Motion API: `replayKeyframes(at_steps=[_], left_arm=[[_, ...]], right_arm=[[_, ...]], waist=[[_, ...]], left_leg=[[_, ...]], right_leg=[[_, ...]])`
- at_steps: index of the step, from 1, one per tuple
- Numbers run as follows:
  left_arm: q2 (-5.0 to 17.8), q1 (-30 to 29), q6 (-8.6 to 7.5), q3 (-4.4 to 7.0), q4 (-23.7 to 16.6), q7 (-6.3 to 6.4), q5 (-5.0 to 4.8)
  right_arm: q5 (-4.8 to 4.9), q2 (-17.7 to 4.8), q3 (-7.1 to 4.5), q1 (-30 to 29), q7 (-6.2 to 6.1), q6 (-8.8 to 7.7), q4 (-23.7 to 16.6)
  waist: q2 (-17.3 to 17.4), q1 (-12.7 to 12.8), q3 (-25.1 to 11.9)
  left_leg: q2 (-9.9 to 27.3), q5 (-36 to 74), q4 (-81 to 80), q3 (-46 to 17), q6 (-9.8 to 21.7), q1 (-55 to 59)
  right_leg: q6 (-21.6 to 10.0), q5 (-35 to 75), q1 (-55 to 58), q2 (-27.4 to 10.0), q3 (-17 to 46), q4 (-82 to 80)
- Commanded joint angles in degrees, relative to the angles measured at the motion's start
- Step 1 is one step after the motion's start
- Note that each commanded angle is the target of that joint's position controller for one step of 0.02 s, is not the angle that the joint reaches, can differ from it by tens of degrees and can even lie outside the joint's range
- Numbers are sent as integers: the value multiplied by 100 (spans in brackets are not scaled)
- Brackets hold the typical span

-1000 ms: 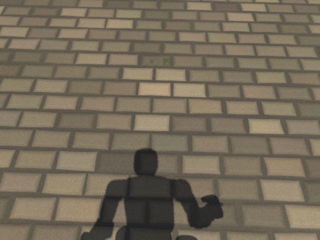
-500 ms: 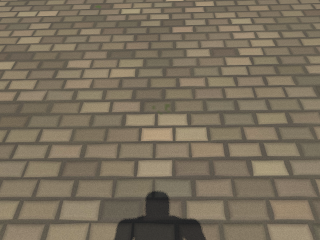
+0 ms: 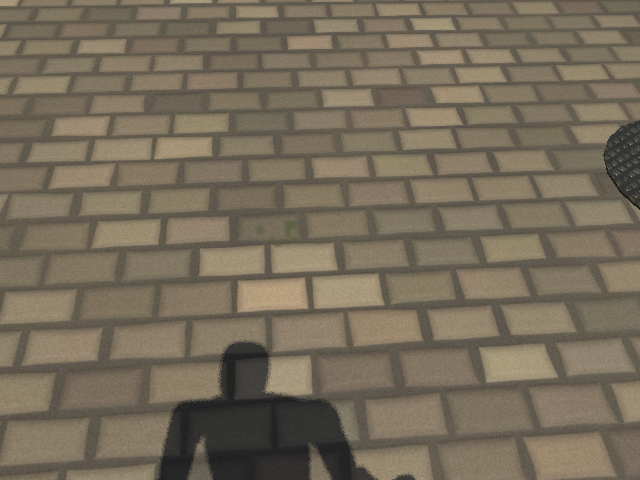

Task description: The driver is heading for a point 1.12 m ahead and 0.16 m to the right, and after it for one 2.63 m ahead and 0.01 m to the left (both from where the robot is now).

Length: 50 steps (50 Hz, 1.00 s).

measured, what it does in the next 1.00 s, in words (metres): walks ahead: right foot, then left foot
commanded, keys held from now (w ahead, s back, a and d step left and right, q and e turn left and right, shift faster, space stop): w+e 0.40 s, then w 0.18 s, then w+q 0.42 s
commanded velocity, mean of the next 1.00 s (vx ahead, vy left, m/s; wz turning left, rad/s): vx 0.49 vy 0.00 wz -0.19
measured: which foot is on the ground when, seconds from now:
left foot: down 0.00-0.34, up 0.36-0.88, down 0.90-1.00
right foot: up 0.00-0.32, down 0.34-0.92, up 0.94-1.00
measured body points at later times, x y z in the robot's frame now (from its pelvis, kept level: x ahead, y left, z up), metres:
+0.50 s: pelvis +0.26 -0.06 -0.01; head +0.29 -0.07 +0.44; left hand +0.41 +0.18 -0.14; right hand +0.28 -0.33 -0.14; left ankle +0.25 +0.10 -0.65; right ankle +0.28 -0.10 -0.74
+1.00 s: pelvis +0.55 -0.08 -0.02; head +0.58 -0.08 +0.43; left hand +0.61 +0.18 -0.16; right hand +0.63 -0.35 -0.14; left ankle +0.63 -0.04 -0.74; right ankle +0.36 -0.14 -0.64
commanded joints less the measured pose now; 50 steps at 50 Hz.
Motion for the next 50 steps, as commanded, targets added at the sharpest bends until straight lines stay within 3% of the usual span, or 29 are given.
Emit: replayKeyframes(at_steps=[1,6,8,11,14,15,16,17,18,19,20,21,22,24,27,32,39,40,42,44,45,46,47,48,50], left_arm=[[101,-60,87,63,-354,-100,48],[-15,-1198,103,-26,-826,-210,46],[-52,-1665,96,-87,-1016,-258,52],[64,-1972,100,-92,-1193,-276,77],[266,-1528,109,-10,-1120,-210,98],[379,-1061,95,49,-998,-186,97],[543,-358,49,141,-788,-144,120],[993,411,25,311,-592,-53,182],[1632,143,88,466,-752,-1,101],[1607,318,179,454,-815,35,-9],[1373,-17,176,387,-773,103,-32],[995,-268,129,294,-741,118,-58],[794,-490,55,226,-739,133,-62],[597,-598,-99,136,-733,124,-94],[750,-233,-247,141,-532,94,-118],[753,250,-279,96,-367,78,-114],[650,713,-321,-24,-60,206,29],[669,689,-319,-34,-30,236,39],[757,492,-331,-47,-20,292,49],[914,416,-292,-24,-3,330,79],[995,313,-262,-13,-43,333,38],[902,216,-291,-66,-256,324,-6],[509,542,-358,-106,-470,197,-175],[909,104,-398,-49,-540,180,-6],[775,-397,-506,-90,-754,127,-52]], right_arm=[[68,-464,-88,502,-50,-176,-9],[39,-417,-58,728,-79,-204,140],[43,-536,-75,837,-101,-207,191],[39,-724,-118,1082,-145,-162,308],[10,-957,-179,1106,-203,-43,343],[-5,-1055,-211,1100,-206,29,328],[14,-1125,-231,1084,-186,90,288],[10,-1044,-212,1071,-148,102,157],[110,-419,-111,1195,-14,51,-300],[76,-909,-183,464,23,-47,-508],[124,-806,-143,127,47,-126,-622],[134,-764,-122,317,30,-166,-514],[47,-715,-123,336,19,-101,-475],[-126,-598,-99,629,37,143,-353],[-129,-505,-81,351,114,298,-454],[-27,-548,-79,-625,173,324,-704],[29,-476,-13,-1513,257,277,-984],[24,-479,-14,-1516,266,265,-1008],[13,-516,-42,-1205,241,251,-938],[-11,-706,-141,-256,183,220,-653],[-63,-839,-220,621,158,173,-390],[-165,-1291,-368,1526,93,167,-207],[-54,-1714,-506,1450,78,243,-246],[133,-1552,-482,1053,144,279,-260],[97,-1006,-343,529,120,284,-289]], waist=[[729,-36,191],[646,-105,444],[640,-192,516],[569,-226,505],[743,30,77],[769,221,-205],[667,521,-603],[209,851,-1083],[-1385,371,-1605],[-324,654,-1698],[7,478,-933],[454,159,-407],[559,-69,-198],[476,-299,-226],[261,-284,-55],[6,69,148],[-60,343,486],[-73,297,498],[-187,66,321],[-318,-360,-244],[-251,-785,-674],[233,-1135,-1268],[1883,-706,-1825],[714,-678,-1505],[-17,-371,-296]], left_leg=[[1564,1230,-1297,-971,437,532],[1345,1974,-1319,-85,431,473],[1374,2215,-1340,139,418,484],[1554,3115,-1078,353,372,1056],[1616,5512,179,615,286,1622],[1631,5791,1011,635,291,1631],[1589,5212,2166,673,220,1255],[1395,3479,3868,713,48,143],[38,-1722,6280,356,-360,-2542],[-11,-1536,6641,-899,-313,-3265],[378,-963,6325,-1065,-239,-3525],[625,-610,5608,-1017,-210,-3142],[775,-567,5140,-1064,-229,-2740],[819,-537,4721,-1025,-318,-2079],[842,-128,4018,-836,-426,-2220],[830,1009,2723,-683,-401,-2855],[388,1104,1576,-519,-10,-2989],[297,945,1424,-471,75,-2872],[-13,516,1201,-221,298,-2189],[-407,43,1045,-42,547,-1161],[-422,299,622,-192,735,-31],[620,-70,512,-1541,1129,1406],[2125,150,-147,-4885,2150,2938],[1980,333,-365,-4827,2121,2729],[1632,1142,-626,-3480,1729,1196]], right_leg=[[64,487,-1122,-275,117,180],[163,1475,-1370,-216,-213,-1090],[104,1724,-1047,-131,-473,-1890],[-119,1481,-786,35,-749,-2493],[-488,662,-56,542,-1041,-2645],[-631,382,458,737,-1056,-2760],[-797,410,1437,890,-945,-3163],[-1084,-139,2745,244,83,-3513],[-2056,-257,4519,-1522,3484,-4114],[-2128,-48,4454,-1634,4121,-4735],[-1929,265,3842,-1574,3246,-4793],[-1626,979,2933,-1371,2638,-4891],[-1395,1553,2366,-1057,2144,-4935],[-1249,2277,1795,-750,1585,-5053],[-1146,2587,1645,-549,1165,-5301],[-657,2738,2338,-430,758,-5478],[-496,3359,3335,-753,149,-5497],[-470,3684,3450,-813,51,-5394],[-354,5344,3524,-856,-217,-4850],[-264,6815,3609,-863,-406,-3435],[-179,6323,3111,-778,-558,-2240],[-65,4387,1854,-566,-746,-482],[286,-804,-538,885,-614,1812],[164,-818,-1272,541,373,2119],[196,-140,-1239,26,355,1342]])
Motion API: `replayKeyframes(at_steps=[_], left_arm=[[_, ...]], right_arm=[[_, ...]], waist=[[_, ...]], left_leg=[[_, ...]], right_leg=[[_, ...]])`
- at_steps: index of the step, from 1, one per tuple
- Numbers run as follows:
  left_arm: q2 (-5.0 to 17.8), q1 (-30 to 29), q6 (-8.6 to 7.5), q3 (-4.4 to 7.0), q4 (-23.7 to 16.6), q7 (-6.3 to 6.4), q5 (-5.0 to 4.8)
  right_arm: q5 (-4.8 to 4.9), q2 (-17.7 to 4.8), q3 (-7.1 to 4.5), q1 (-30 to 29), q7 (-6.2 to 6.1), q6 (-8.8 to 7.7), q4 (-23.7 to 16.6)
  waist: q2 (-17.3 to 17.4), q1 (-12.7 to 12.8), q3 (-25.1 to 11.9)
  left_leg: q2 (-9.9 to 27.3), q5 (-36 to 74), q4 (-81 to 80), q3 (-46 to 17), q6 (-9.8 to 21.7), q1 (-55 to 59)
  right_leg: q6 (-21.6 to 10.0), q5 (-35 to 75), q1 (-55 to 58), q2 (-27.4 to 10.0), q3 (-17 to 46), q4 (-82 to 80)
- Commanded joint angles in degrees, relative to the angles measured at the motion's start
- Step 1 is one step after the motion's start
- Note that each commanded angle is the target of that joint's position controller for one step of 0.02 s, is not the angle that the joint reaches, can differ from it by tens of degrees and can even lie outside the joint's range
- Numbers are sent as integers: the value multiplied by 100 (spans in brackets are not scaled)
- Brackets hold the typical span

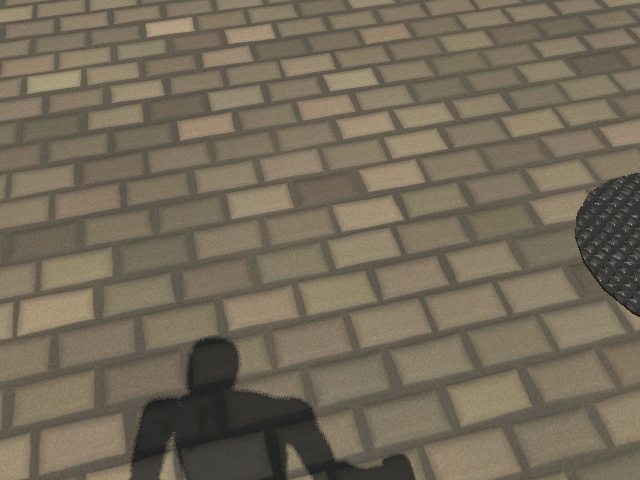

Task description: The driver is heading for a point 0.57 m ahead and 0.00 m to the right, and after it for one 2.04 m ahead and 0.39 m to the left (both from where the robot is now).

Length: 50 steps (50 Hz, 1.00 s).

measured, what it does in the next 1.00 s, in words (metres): walks ahead: right foot, then left foot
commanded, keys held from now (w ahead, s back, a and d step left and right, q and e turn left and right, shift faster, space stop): w+q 0.14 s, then w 0.44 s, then no key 0.42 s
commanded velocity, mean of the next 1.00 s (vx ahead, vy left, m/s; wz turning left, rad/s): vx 0.39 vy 0.00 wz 0.19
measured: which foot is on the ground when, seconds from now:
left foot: down 0.00-0.44, up 0.46-0.90, down 0.92-1.00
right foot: up 0.00-0.42, down 0.44-0.92, up 0.94-1.00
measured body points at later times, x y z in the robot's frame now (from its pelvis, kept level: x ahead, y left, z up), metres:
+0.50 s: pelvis +0.28 -0.02 +0.00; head +0.31 -0.03 +0.45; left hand +0.44 +0.24 -0.09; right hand +0.29 -0.30 -0.14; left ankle +0.09 +0.05 -0.67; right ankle +0.39 -0.09 -0.72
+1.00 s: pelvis +0.47 +0.02 +0.01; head +0.49 +0.04 +0.46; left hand +0.43 +0.25 -0.15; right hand +0.63 -0.19 -0.12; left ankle +0.53 +0.10 -0.72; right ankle +0.40 -0.10 -0.70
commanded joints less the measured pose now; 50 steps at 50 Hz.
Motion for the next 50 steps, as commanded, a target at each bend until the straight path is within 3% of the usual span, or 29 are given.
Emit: replayKeyframes(at_steps=[1,3,6,9,12,16,19,21,22,23,24,25,26,28,29,32,34,37,39,43,45,46,47,48,49,50], left_arm=[[712,-431,-147,134,-752,-50,54],[577,-249,79,97,-776,-84,178],[509,-576,230,67,-982,-123,195],[487,-1315,249,40,-1251,-146,166],[423,-1820,228,-5,-1407,-185,122],[460,-2387,169,-36,-1619,-212,74],[609,-2127,106,7,-1621,-201,61],[815,-1040,50,120,-1273,-111,45],[983,-203,-6,193,-1052,-37,101],[1456,608,-32,300,-1002,49,249],[1723,664,56,415,-848,-13,209],[1189,232,112,316,-903,-67,29],[852,-254,105,239,-974,-92,-20],[565,-474,50,146,-891,-95,12],[600,-415,11,147,-804,-82,-6],[617,-97,-137,141,-565,-106,-61],[659,21,-135,129,-436,-100,-57],[602,80,-49,75,-305,-79,-58],[622,255,-9,65,-186,-53,-57],[600,319,82,48,-5,14,-48],[585,205,115,40,53,53,-96],[534,378,92,20,43,62,-90],[204,988,99,-65,58,83,-139],[121,1329,268,-63,329,121,-220],[396,908,386,12,282,143,-117],[373,485,450,32,218,127,-18]], right_arm=[[49,-612,-177,799,-70,-12,62],[91,-595,-145,777,-99,-88,85],[110,-864,-210,973,-105,-158,111],[117,-814,-201,1276,-99,-139,153],[113,-735,-173,1678,-113,-146,264],[31,-747,-137,1967,-180,-149,352],[-18,-875,-143,1768,-241,-169,334],[-30,-969,-150,1584,-222,-195,332],[-1,-910,-124,1533,-189,-219,311],[115,-526,-19,1712,-155,-254,98],[199,-388,-15,2357,-157,-217,200],[-10,-787,-80,1935,-189,-169,245],[-34,-705,-66,1481,-140,-179,154],[-91,-552,-33,1139,-61,-120,65],[-118,-467,-7,1336,-21,-62,95],[-135,-344,27,1261,-22,30,149],[-122,-258,67,945,-26,41,68],[-59,-100,170,411,-30,37,-32],[-21,-83,210,165,-65,39,-39],[-32,-192,209,128,-183,0,71],[-72,-224,185,602,-243,-95,303],[-115,-514,124,935,-281,-181,421],[-124,-808,83,1242,-288,-201,462],[40,-546,136,1275,-264,-115,513],[97,-386,191,1055,-239,-77,458],[70,-324,225,728,-264,-44,437]], waist=[[-214,-128,-286],[12,82,-312],[191,73,-222],[326,-178,-71],[416,-461,-140],[445,-670,-77],[523,-407,-70],[468,91,-540],[259,482,-1032],[-475,637,-1838],[-1496,343,-2131],[-460,207,-1287],[-109,104,-610],[-102,-83,-173],[-439,-199,-278],[-263,-292,-256],[-287,-281,-257],[-480,-169,-329],[-530,-35,-415],[-497,-18,-370],[-255,-284,-395],[146,-308,-696],[861,-85,-1277],[1211,-202,-1727],[882,-219,-1350],[709,-161,-909]], left_leg=[[1885,1330,-1671,-2689,1162,1814],[1546,1707,-1802,-2256,1008,1324],[1297,1748,-1980,-2010,978,1002],[1133,1716,-2077,-1894,724,1138],[1125,2134,-1972,-1807,456,1656],[1345,2593,-1763,-1895,435,2366],[1555,3243,-1444,-1933,311,2539],[1376,4467,-341,-1720,140,2428],[1133,3980,722,-1497,41,1896],[675,2016,2446,-1190,-124,642],[-183,-2032,3867,-822,-261,-757],[232,-1675,4178,-1148,-178,-1232],[440,-1175,3997,-1115,-196,-1241],[758,-783,3511,-953,-239,-1007],[799,-732,3377,-884,-315,-801],[788,-673,3136,-648,-543,-765],[808,-370,2637,-468,-650,-887],[745,210,1519,-191,-703,-520],[660,540,1004,-96,-672,-270],[597,409,299,-195,-474,113],[593,1052,-761,-277,-315,891],[1130,2910,-827,-762,-220,1725],[2327,5627,-356,-1755,339,2709],[2885,5848,-469,-2372,1151,2640],[2745,4656,-803,-2447,1222,2246],[2522,3563,-1125,-2278,1077,1787]], right_leg=[[111,258,-2280,-604,526,436],[292,273,-1857,-678,439,-44],[522,573,-1977,-707,219,-779],[632,1378,-2249,-720,85,-1804],[549,2022,-2281,-639,27,-2563],[351,2049,-2339,-472,-35,-3208],[77,1568,-1701,-316,12,-3703],[-154,1238,-281,18,-113,-4086],[-348,1369,945,-279,153,-4263],[-754,679,2456,-1691,1903,-4330],[-1426,734,3059,-2682,4125,-4968],[-1275,83,2343,-2375,3935,-5169],[-1157,217,1535,-2138,3054,-5321],[-805,1150,765,-1539,1985,-5636],[-824,1502,636,-1495,1754,-5701],[-938,4232,571,-1428,1101,-5604],[-893,5382,633,-1288,639,-5508],[-680,5760,563,-973,164,-5394],[-617,5738,705,-981,134,-5284],[-600,5369,982,-1224,410,-4812],[-402,4787,922,-1105,464,-4169],[-201,3802,591,-864,377,-3628],[-44,1097,3,-453,135,-2847],[2,-1396,-98,-27,122,-2147],[35,-1890,-407,-1,294,-1756],[84,-1729,-567,-37,356,-1621]])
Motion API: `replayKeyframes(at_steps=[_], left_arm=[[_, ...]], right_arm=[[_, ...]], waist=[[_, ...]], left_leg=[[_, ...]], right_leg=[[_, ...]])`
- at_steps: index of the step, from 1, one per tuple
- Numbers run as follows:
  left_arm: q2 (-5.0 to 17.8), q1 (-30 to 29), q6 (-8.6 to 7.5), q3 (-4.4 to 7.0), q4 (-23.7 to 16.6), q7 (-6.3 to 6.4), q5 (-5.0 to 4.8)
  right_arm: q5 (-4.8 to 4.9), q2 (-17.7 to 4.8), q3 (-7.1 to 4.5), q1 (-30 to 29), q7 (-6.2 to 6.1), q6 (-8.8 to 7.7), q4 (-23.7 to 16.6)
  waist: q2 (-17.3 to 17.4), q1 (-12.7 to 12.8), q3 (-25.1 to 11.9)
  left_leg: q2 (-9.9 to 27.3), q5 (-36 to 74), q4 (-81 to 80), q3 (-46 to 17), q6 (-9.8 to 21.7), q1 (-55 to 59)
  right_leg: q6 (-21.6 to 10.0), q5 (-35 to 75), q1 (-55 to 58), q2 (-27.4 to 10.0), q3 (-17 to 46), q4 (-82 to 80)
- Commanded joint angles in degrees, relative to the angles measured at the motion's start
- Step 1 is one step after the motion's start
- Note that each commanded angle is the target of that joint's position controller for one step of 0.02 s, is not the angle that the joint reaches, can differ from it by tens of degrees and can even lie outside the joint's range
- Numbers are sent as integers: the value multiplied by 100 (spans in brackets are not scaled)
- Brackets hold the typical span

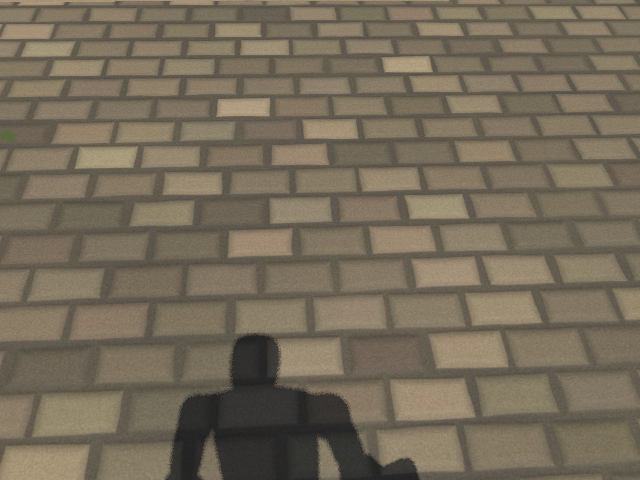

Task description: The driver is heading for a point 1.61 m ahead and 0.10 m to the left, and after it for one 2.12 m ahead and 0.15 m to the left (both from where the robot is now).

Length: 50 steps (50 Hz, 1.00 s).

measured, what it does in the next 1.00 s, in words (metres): steps on the spot: right foot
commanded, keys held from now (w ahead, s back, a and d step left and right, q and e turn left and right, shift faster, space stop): no key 1.00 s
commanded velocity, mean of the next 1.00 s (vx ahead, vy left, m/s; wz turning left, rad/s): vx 0.02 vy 0.00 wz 0.00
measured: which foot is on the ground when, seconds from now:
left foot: down 0.00-1.00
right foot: up 0.00-0.20, down 0.22-1.00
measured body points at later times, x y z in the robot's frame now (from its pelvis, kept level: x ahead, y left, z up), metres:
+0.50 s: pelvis +0.02 -0.02 +0.01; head +0.02 -0.02 +0.46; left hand +0.01 +0.21 -0.15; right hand +0.03 -0.25 -0.15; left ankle +0.08 +0.08 -0.73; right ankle +0.00 -0.13 -0.73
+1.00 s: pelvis +0.04 -0.03 +0.01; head +0.04 -0.03 +0.46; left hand +0.01 +0.18 -0.15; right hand +0.02 -0.24 -0.15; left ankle +0.08 +0.08 -0.73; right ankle +0.00 -0.13 -0.73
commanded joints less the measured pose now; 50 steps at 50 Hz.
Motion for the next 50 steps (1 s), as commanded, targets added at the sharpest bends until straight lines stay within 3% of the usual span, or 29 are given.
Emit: replayKeyframes(at_steps=[1,2,4,8,10,11,12,13,15,18,26,50], left_arm=[[490,318,205,134,-49,25,121],[396,296,261,114,-16,11,127],[242,475,330,68,176,31,112],[185,400,409,36,365,92,84],[218,367,390,14,434,94,133],[321,316,351,11,402,94,181],[462,215,308,19,387,86,163],[410,162,264,7,441,69,111],[308,59,157,-26,468,76,76],[309,58,87,-30,478,104,54],[212,335,99,-47,608,111,54],[-28,578,75,-84,789,153,49]], right_arm=[[17,-633,-88,580,-82,72,13],[11,-616,-75,344,-129,102,4],[-20,-611,-68,255,-140,125,73],[39,-711,-105,267,-116,190,244],[77,-726,-134,290,-98,265,315],[84,-702,-147,375,-86,293,357],[116,-661,-168,486,-71,331,386],[111,-607,-170,476,-57,353,432],[62,-510,-160,675,-46,333,573],[40,-491,-152,781,-36,281,731],[50,-363,-86,912,-72,278,1022],[50,-114,-49,1194,-142,285,1407]], waist=[[562,-163,-651],[602,-12,-495],[665,72,-535],[638,53,-510],[515,50,-241],[442,-13,-71],[235,-165,166],[-107,-192,345],[-338,-308,164],[-160,-331,-9],[41,-243,71],[45,-242,138]], left_leg=[[1882,2648,-1190,-1933,1142,1198],[1660,2104,-1403,-1653,932,780],[1356,1602,-1478,-1314,680,559],[1174,-342,-1601,-1255,484,301],[1039,-1695,-1725,-1295,167,-148],[969,-2023,-1749,-1324,-26,-295],[765,-1882,-1771,-1194,-140,-192],[639,-1392,-1582,-1001,-148,264],[616,-622,-1192,-904,-104,952],[626,-216,-1088,-870,-88,1136],[631,-106,-1105,-840,-160,988],[677,383,-946,-795,-186,1076]], right_leg=[[106,-318,-852,-248,331,967],[178,-18,-613,-334,324,677],[277,342,-217,-288,170,164],[273,1166,203,-280,14,-871],[183,1832,512,-364,84,-1635],[125,1771,485,-602,365,-1917],[45,1311,-23,-723,585,-2034],[17,986,-643,-743,662,-2214],[59,1027,-895,-811,747,-2510],[40,1331,-716,-824,745,-2548],[-34,1562,-498,-804,681,-2494],[-61,2120,-258,-782,605,-2420]])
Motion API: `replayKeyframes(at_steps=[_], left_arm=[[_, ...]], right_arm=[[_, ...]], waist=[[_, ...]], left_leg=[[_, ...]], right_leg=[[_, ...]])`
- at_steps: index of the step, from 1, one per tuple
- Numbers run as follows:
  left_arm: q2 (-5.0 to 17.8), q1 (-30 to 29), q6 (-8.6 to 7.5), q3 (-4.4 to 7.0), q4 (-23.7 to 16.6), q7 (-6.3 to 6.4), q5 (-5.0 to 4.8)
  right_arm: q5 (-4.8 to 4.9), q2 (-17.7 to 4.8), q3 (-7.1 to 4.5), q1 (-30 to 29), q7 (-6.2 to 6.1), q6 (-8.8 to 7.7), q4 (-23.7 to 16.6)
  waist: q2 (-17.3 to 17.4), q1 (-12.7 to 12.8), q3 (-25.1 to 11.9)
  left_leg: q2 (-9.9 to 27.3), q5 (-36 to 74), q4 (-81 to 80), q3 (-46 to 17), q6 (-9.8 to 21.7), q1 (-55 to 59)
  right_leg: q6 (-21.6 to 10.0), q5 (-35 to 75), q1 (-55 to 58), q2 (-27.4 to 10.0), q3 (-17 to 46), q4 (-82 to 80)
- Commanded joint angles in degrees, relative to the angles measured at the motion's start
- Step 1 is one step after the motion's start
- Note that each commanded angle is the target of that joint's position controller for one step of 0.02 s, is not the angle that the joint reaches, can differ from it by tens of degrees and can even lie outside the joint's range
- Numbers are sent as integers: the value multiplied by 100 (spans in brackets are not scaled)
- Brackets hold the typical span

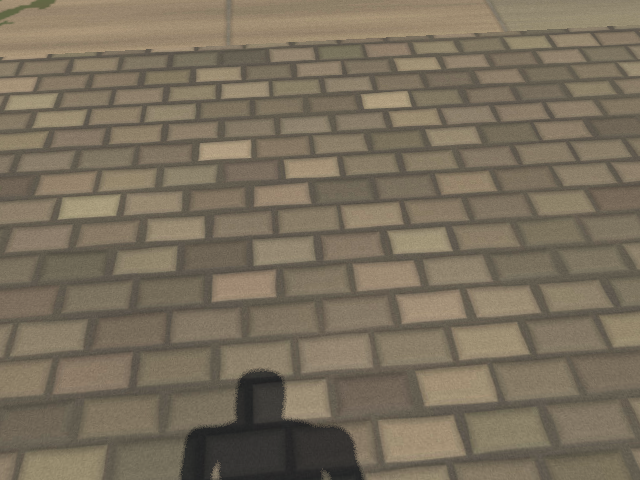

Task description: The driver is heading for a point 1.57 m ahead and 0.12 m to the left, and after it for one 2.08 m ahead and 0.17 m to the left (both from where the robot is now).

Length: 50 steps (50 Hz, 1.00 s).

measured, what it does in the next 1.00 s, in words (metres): stands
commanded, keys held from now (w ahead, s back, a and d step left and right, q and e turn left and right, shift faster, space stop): no key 1.00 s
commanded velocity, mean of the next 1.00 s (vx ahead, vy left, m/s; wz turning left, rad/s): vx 0.00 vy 0.00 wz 0.00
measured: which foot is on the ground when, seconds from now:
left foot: down 0.00-1.00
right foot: down 0.00-1.00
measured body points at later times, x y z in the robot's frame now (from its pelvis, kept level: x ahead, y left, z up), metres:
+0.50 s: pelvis +0.01 -0.01 +0.00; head +0.02 -0.01 +0.45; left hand -0.03 +0.20 -0.16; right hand -0.01 -0.22 -0.17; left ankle +0.04 +0.10 -0.74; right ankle -0.04 -0.10 -0.74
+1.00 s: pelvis +0.02 -0.01 +0.00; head +0.03 -0.02 +0.45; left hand -0.02 +0.19 -0.16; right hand -0.01 -0.22 -0.17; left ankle +0.04 +0.10 -0.74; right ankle -0.04 -0.10 -0.74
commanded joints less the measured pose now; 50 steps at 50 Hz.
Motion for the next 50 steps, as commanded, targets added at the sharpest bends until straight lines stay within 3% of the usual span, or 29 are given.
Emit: replayKeyframes(at_steps=[1,50], left_arm=[[386,492,-20,53,-10,16,1],[247,756,-70,40,40,35,1]], right_arm=[[0,-402,-57,378,-18,-16,-13],[13,-249,-42,564,-48,-3,113]], waist=[[-28,-1,368],[-40,11,445]], left_leg=[[585,420,-292,-637,115,336],[621,668,-161,-540,49,399]], right_leg=[[-157,593,-698,-651,579,-542],[-184,1164,-457,-667,564,-545]])
Next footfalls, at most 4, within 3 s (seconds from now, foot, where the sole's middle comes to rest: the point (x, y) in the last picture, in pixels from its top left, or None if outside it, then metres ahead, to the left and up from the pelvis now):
1.84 left None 0.21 0.12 -0.78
2.36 right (352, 469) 0.56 -0.04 -0.78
2.84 left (280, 385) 0.75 0.12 -0.78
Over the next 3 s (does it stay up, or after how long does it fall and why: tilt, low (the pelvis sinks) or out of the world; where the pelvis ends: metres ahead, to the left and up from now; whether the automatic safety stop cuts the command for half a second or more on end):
stays up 0.64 0.05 -0.01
